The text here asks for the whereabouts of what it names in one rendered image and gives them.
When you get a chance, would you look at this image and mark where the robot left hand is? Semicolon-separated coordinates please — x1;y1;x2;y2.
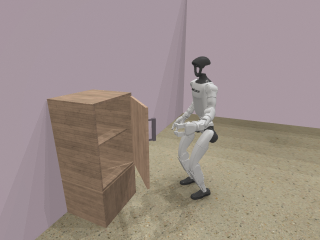
173;121;197;137

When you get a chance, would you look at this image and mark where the robot left upper arm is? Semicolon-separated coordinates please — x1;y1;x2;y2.
204;83;218;115

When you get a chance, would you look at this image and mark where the robot right shin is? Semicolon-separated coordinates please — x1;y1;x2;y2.
177;157;192;179

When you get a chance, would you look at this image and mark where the robot right forearm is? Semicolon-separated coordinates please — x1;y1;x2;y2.
182;101;195;119

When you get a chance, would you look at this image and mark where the robot left forearm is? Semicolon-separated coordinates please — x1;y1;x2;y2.
194;108;216;132

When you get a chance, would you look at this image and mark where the handle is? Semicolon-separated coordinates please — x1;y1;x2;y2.
148;117;156;141

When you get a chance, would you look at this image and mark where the robot right hand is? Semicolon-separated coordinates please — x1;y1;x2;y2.
171;116;186;131

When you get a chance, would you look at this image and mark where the robot torso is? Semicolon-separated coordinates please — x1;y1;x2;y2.
192;77;214;133

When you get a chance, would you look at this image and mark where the cupboard door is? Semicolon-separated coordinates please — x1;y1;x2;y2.
130;96;150;189

